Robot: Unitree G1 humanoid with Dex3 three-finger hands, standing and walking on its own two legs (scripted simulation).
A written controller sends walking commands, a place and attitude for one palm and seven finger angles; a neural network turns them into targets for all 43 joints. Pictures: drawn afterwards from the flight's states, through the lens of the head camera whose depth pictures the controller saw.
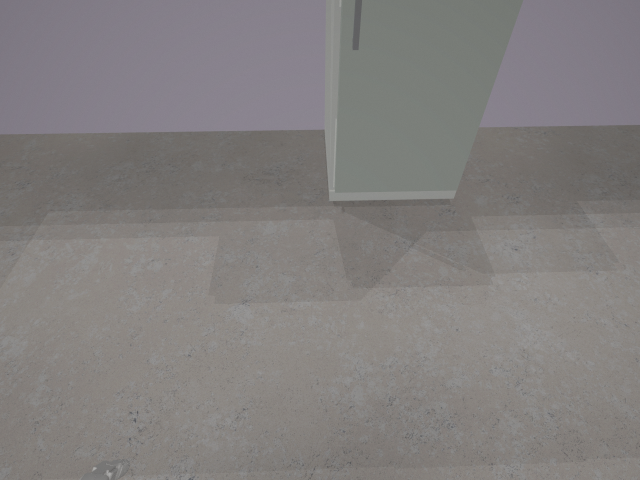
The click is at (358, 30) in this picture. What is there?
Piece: fridge door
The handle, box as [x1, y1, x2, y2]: [352, 0, 361, 49]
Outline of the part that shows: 361,0 355,0 354,28 352,40 353,49 358,49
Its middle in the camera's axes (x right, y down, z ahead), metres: +0.11 -0.77 +1.05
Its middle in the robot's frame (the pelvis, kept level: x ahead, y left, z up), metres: +1.34 -0.05 +0.21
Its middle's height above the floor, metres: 0.98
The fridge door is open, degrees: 0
